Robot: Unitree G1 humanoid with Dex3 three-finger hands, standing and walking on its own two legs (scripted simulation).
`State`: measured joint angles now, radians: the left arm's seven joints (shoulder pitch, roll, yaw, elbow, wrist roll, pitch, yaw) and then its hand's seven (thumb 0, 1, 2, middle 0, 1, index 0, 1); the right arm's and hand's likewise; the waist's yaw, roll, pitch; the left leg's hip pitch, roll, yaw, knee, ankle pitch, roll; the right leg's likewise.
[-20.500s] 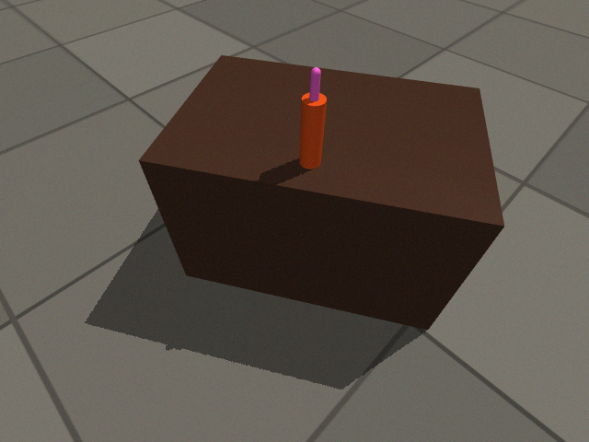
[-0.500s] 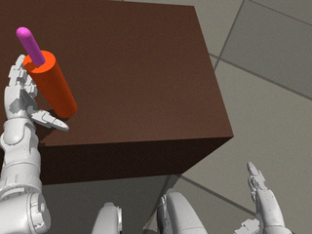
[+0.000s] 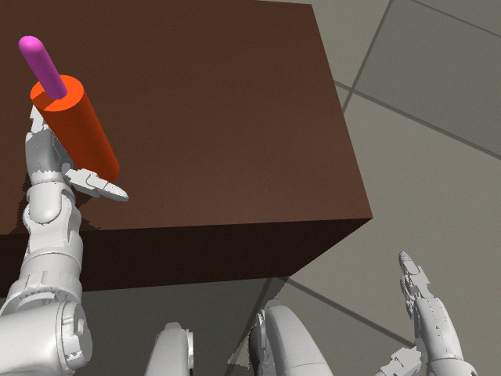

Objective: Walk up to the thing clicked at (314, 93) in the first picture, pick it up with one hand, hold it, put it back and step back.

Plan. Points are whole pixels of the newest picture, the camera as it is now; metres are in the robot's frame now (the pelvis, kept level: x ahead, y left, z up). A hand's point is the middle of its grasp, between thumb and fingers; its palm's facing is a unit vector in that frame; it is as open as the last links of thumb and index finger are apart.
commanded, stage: close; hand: left
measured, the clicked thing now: (74, 122) +0.47 +0.20 +0.07
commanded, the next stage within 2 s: settle in 0.80 s
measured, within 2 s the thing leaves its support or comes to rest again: leaves its support in 1.22 s
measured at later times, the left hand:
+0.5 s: hand (94, 150) +0.47 +0.20 +0.01, palm faces +0.15 -0.99 +0.01, open 13.5 cm
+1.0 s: hand (92, 156) +0.46 +0.20 +0.00, palm faces +0.16 -0.99 +0.00, open 8.2 cm
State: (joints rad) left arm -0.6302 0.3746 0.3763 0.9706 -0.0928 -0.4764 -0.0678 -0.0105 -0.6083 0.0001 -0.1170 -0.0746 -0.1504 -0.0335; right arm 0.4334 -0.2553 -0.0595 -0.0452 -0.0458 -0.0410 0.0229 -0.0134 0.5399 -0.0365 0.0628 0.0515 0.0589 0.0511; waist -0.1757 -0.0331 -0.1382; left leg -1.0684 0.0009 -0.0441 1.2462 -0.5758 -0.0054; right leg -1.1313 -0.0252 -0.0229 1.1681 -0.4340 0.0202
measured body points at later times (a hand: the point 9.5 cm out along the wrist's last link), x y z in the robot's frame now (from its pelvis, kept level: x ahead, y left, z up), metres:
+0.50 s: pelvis +0.00 +0.01 +0.00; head +0.13 +0.04 +0.42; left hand +0.45 +0.25 +0.01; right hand +0.16 -0.26 +0.00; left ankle +0.00 +0.12 -0.63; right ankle +0.06 -0.14 -0.63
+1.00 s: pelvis +0.00 +0.00 -0.01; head +0.13 +0.04 +0.42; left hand +0.45 +0.25 +0.00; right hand +0.15 -0.26 +0.00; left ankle +0.00 +0.12 -0.63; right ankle +0.06 -0.14 -0.63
